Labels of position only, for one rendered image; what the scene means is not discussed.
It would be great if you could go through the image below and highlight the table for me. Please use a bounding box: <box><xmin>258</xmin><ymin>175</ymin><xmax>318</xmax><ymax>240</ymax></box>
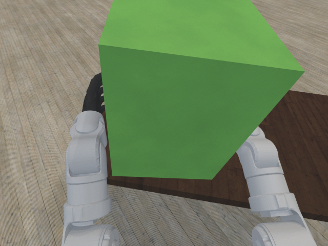
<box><xmin>102</xmin><ymin>90</ymin><xmax>328</xmax><ymax>222</ymax></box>

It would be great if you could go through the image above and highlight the right robot upper arm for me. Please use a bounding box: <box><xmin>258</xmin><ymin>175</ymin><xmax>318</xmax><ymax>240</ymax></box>
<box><xmin>252</xmin><ymin>220</ymin><xmax>315</xmax><ymax>246</ymax></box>

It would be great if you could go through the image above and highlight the carton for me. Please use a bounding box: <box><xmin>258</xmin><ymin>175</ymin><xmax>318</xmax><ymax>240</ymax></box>
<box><xmin>98</xmin><ymin>0</ymin><xmax>305</xmax><ymax>180</ymax></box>

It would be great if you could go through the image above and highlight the left robot forearm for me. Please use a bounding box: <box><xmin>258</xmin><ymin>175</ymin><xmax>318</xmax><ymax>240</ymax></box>
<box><xmin>61</xmin><ymin>111</ymin><xmax>111</xmax><ymax>246</ymax></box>

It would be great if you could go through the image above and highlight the left robot upper arm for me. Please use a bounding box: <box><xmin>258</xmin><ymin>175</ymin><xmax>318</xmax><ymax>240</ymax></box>
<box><xmin>64</xmin><ymin>224</ymin><xmax>119</xmax><ymax>246</ymax></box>

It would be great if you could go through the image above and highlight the left robot hand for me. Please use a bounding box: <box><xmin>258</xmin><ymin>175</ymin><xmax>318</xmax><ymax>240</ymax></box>
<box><xmin>82</xmin><ymin>73</ymin><xmax>105</xmax><ymax>114</ymax></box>

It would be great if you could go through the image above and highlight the right robot forearm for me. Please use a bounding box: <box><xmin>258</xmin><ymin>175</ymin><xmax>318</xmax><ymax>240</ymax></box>
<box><xmin>236</xmin><ymin>127</ymin><xmax>317</xmax><ymax>246</ymax></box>

